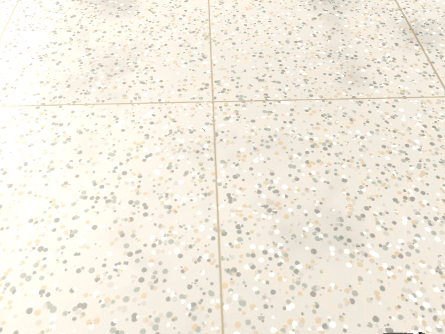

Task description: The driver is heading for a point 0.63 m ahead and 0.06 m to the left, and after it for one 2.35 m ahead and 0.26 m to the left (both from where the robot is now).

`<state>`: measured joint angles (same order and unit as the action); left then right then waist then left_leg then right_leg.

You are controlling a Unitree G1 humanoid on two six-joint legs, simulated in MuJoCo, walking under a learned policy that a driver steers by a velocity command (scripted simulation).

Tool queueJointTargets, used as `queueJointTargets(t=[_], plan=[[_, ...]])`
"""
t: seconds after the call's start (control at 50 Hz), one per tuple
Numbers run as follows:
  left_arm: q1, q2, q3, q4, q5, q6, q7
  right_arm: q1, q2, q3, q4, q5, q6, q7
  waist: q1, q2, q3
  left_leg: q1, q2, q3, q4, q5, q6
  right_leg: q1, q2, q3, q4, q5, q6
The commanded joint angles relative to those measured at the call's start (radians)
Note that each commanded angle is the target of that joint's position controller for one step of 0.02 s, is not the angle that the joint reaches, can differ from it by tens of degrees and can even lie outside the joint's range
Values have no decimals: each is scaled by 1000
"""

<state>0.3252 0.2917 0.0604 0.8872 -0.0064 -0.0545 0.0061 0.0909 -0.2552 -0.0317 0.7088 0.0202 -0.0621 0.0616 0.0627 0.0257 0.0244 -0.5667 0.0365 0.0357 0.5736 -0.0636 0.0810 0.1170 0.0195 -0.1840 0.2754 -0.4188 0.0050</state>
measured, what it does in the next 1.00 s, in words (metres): walks ahead: left foot, then right foot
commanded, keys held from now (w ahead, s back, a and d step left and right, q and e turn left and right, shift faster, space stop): w+q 0.24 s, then w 0.40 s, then no key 0.36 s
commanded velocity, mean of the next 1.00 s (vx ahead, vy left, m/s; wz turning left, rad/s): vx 0.41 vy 0.00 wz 0.25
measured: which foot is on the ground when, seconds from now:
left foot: up 0.00-0.00, down 0.02-0.54, up 0.56-0.94, down 0.96-1.00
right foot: down 0.00-0.04, up 0.06-0.48, down 0.50-1.00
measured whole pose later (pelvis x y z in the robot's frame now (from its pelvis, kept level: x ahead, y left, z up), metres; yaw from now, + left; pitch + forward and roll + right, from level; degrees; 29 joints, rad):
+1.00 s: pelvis +0.54 +0.05 +0.01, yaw +13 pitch +2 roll -1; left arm 0.29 0.28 0.04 0.88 0.00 -0.05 0.00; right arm 0.10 -0.25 -0.04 0.67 -0.03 -0.07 0.01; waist 0.06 0.01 0.02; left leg -0.44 0.00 -0.02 0.48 -0.04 0.03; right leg -0.13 0.04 0.00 0.53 -0.39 -0.02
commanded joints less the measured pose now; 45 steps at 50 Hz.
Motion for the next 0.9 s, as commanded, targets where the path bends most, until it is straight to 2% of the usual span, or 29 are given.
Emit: queueJointTargets(t=[0.02, 0.04, 0.06, 0.08, 0.1, 0.12, 0.14, 0.16, 0.22, 0.26, 0.32, 0.38, 0.42, 0.46, 0.48, 0.5, 0.52, 0.54, 0.56, 0.58, 0.6, 0.62, 0.66, 0.7, 0.74, 0.78, 0.82, 0.86, 0.9], plan=[[-32, 183, 37, -72, 2, 14, 27, 264, -220, -95, -24, 3, -4, -11, -195, -68, -180, 425, -73, 7, -38, -27, 90, -147, -226, 4, 514, 1047, -74], [41, 85, 2, -121, 21, -9, 19, 365, -339, -128, -15, -3, 3, -30, -171, 138, -307, 824, 178, -445, -48, -96, 242, -566, -95, 0, 901, 521, -10], [35, 58, -16, -131, 23, -52, 1, 357, -314, -112, -34, 3, -4, -27, -150, 187, -433, 993, 315, -889, -224, -161, 359, -806, 57, 209, 1106, -154, 8], [-63, 136, 5, -155, -17, -81, -18, 345, -241, -91, -34, -7, -8, -27, -187, 119, -353, 958, 283, -768, -251, -188, 298, -913, -15, 306, 1141, -105, -17], [-118, 134, 0, -175, -30, -96, -22, 296, -206, -82, -40, -6, -10, -30, -166, 56, -227, 816, 241, -615, -255, -133, 256, -926, -59, 286, 1079, -25, -35], [-134, 125, 1, -175, -13, -99, -16, 227, -185, -76, -53, -6, -9, -31, -120, -28, -141, 655, 198, -510, -270, -40, 226, -885, -98, 273, 974, 36, -33], [-131, 137, 11, -170, 5, -90, -10, 176, -153, -64, -72, -13, -9, -33, -84, -24, -98, 540, 164, -438, -295, 57, 208, -814, -126, 270, 898, 75, -25], [-114, 133, 14, -172, 12, -76, -11, 150, -148, -62, -87, -20, -8, -35, -57, 2, -84, 465, 145, -418, -320, 102, 212, -761, -132, 270, 869, 97, -13], [-112, 96, 8, -184, 24, -48, -5, 157, -179, -72, -88, -11, -13, -50, -39, 13, -62, 349, 112, -336, -356, 201, 224, -726, -123, 241, 746, 171, 41], [-186, 76, 0, -206, 24, -45, -3, 179, -192, -76, -77, -7, -11, -64, -62, 24, -38, 320, 80, -281, -361, 185, 197, -727, -107, 229, 587, 305, 63], [-288, 47, -15, -222, 17, -56, -16, 230, -182, -72, -53, -5, -6, -72, -119, 52, -33, 303, 46, -229, -351, 79, 144, -638, -69, 209, 359, 531, 61], [-353, 68, -10, -244, 3, -67, -30, 284, -187, -71, -21, -1, -6, -69, -148, 63, -11, 378, 94, -281, -327, 13, 136, -639, -59, 224, 274, 559, 36], [-366, 92, -1, -255, 3, -74, -37, 300, -186, -71, -8, -1, -1, -71, -144, 68, -3, 466, 136, -326, -281, 28, 127, -664, -57, 235, 232, 489, 6], [-334, 108, 7, -254, 3, -79, -40, 295, -193, -75, -1, -4, 8, -73, -121, 90, 1, 525, 165, -355, -239, 107, 112, -643, -52, 226, 214, 397, -27], [-281, 119, 15, -242, 4, -81, -38, 279, -191, -74, -3, -4, 12, -73, -87, 97, -17, 535, 152, -346, -185, 215, 98, -571, -35, 203, 187, 372, -48], [-175, 148, 31, -212, 9, -84, -33, 270, -171, -66, -8, -8, 15, -73, -35, 79, -89, 524, 100, -307, -57, 339, 74, -415, -31, 191, 171, 393, -80], [-19, 196, 44, -194, 22, -85, -28, 265, -134, -48, -30, -21, 16, -73, 32, 10, -234, 399, 39, -252, 196, 227, 38, -154, -165, 329, 209, 420, -145], [97, 279, 71, -158, 24, -73, -29, 416, -57, -25, -32, -4, 1, -70, -2, -270, -377, 18, -120, -156, 571, -232, -49, 231, -376, 752, 164, 246, -317], [129, 201, 53, -139, -7, -68, -39, 396, -108, -28, -26, 5, -9, -70, 25, -282, -358, -153, -115, -216, 685, -514, -53, 251, -411, 965, 28, -12, -324], [64, 144, 35, -150, -11, -64, -36, 276, -179, -47, -43, 17, -12, -68, 38, -171, -194, -224, -56, -214, 731, -437, -45, 123, -380, 839, 8, -88, -271], [-6, 126, 25, -165, 1, -56, -32, 198, -177, -45, -63, 8, -14, -68, 18, -95, -110, -210, -6, -164, 699, -354, -43, -14, -339, 717, -6, -15, -240], [-47, 104, 16, -167, 9, -51, -33, 160, -165, -46, -74, -8, -16, -66, -4, -75, -42, -189, 24, -145, 634, -298, -47, -131, -301, 634, -35, 85, -239], [-88, 81, 5, -168, 20, -55, -33, 186, -134, -47, -64, -13, -10, -64, -51, -116, -18, -89, 59, -130, 551, -241, -59, -246, -243, 518, -71, 316, -226], [-89, 95, 7, -152, 17, -62, -31, 212, -101, -41, -55, -19, -2, -69, -75, -112, -34, -39, 52, -99, 481, -244, -87, -283, -231, 405, -56, 707, -241], [-93, 121, 13, -134, 13, -57, -23, 181, -72, -30, -66, -28, -2, -73, -78, -104, -48, -17, 45, -76, 352, -169, -108, -291, -213, 311, -40, 929, -236], [-86, 131, 15, -119, 7, -43, -14, 137, -54, -22, -67, -26, -4, -70, -60, -110, -69, 48, 27, -53, 206, -30, -109, -298, -174, 240, -34, 957, -207], [-49, 134, 14, -96, 2, -31, -8, 75, -53, -22, -75, -21, -6, -63, -29, -111, -79, 91, 3, -44, 93, 92, -106, -272, -165, 223, -27, 909, -191], [-24, 136, 12, -75, -2, -19, -5, 33, -64, -26, -87, -21, -7, -56, -15, -111, -79, 107, -9, -56, 24, 120, -96, -229, -183, 240, -2, 855, -187], [-29, 142, 13, -64, -6, -8, -4, 12, -83, -33, -98, -25, -12, -49, -20, -114, -74, 119, -15, -66, -26, 77, -73, -194, -207, 270, 47, 825, -179]])
Velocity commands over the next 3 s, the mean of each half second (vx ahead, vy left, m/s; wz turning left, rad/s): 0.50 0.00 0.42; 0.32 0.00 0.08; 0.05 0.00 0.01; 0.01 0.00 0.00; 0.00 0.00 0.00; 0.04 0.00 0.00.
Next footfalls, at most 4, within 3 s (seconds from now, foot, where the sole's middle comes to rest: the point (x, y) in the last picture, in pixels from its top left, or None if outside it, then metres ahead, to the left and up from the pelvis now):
0.02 left None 0.19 0.10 -0.76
0.50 right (265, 321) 0.50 -0.07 -0.76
0.96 left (182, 265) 0.65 0.19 -0.76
1.22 right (267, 275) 0.64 -0.07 -0.76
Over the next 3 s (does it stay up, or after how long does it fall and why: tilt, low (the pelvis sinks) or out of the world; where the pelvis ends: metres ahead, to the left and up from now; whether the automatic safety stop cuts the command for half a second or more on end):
stays up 0.63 0.05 0.01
